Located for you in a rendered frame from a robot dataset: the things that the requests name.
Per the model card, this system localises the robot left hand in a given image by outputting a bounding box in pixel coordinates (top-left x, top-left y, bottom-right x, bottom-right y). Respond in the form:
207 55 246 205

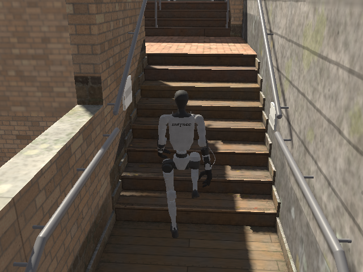
158 149 171 159

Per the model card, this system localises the robot right upper arm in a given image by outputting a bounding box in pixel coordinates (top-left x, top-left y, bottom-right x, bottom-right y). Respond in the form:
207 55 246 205
193 114 206 147

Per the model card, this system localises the robot left forearm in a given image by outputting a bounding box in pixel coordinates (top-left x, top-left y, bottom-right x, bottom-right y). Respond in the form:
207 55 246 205
157 137 165 153

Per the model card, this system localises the robot right hand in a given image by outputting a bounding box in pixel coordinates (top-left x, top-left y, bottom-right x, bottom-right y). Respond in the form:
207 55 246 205
199 169 212 187

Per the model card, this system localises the robot torso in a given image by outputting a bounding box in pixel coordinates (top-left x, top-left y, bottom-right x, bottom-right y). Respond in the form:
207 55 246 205
168 112 195 170

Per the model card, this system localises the robot right forearm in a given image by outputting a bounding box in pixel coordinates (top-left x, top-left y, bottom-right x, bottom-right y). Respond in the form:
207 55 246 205
201 139 212 170

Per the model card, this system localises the robot left upper arm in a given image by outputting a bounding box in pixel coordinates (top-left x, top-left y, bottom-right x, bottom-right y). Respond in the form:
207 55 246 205
158 114 170 145

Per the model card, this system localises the robot head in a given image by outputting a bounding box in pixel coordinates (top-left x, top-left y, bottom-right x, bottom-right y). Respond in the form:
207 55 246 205
172 90 191 118

